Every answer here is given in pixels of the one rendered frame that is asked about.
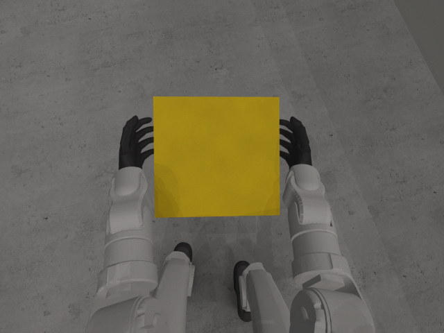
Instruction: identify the right robot foot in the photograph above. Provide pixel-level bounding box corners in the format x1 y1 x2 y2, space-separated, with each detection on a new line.
233 261 252 322

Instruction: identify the robot right upper arm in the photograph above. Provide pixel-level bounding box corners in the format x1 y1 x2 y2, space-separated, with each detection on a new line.
289 287 375 333

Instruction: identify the robot right forearm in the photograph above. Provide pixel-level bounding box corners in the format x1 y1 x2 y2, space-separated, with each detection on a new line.
282 164 375 326

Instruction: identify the right robot hand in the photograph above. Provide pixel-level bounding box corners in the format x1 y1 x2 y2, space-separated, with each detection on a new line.
280 117 312 169

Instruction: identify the robot left upper arm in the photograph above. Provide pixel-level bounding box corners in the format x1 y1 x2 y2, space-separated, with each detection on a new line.
85 295 170 333

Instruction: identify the robot left forearm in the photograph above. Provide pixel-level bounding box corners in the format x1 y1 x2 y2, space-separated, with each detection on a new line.
85 166 158 332

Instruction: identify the carton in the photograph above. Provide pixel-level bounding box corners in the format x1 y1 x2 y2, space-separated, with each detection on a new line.
153 96 280 218

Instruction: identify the robot left thigh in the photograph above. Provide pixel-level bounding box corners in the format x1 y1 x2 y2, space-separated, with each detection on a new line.
152 258 195 333

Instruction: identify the left robot hand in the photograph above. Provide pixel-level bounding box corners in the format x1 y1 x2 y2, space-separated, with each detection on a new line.
119 115 154 170

